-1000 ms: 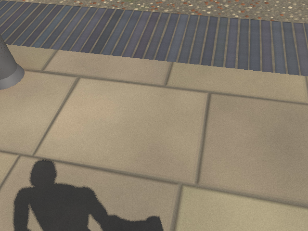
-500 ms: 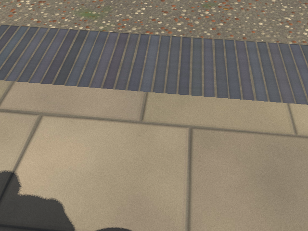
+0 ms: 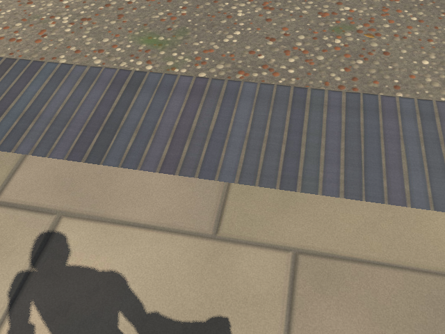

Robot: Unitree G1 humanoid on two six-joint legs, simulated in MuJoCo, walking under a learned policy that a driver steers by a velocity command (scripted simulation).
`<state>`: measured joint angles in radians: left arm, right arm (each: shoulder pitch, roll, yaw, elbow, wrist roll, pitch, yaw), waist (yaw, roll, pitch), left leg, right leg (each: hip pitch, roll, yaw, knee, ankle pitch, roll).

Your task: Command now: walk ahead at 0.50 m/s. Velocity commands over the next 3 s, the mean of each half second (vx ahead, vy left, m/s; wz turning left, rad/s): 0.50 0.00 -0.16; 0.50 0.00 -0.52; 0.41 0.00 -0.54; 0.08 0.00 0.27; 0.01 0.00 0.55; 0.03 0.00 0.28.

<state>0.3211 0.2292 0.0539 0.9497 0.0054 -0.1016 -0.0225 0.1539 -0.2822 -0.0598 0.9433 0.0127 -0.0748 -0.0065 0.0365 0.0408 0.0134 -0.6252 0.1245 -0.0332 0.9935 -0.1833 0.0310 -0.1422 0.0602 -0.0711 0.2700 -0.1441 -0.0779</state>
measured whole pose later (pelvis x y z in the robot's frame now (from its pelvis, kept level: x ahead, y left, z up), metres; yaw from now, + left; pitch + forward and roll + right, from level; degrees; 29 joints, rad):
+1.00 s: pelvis +0.54 -0.04 -0.01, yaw -23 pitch +1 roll +0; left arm 0.23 0.27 0.09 0.79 -0.01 -0.06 -0.03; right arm 0.14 -0.28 -0.07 0.87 0.02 -0.12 0.00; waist 0.01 0.01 0.06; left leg -0.46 0.08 -0.03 1.19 -0.36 0.01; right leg -0.32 0.09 -0.02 0.47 -0.17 -0.11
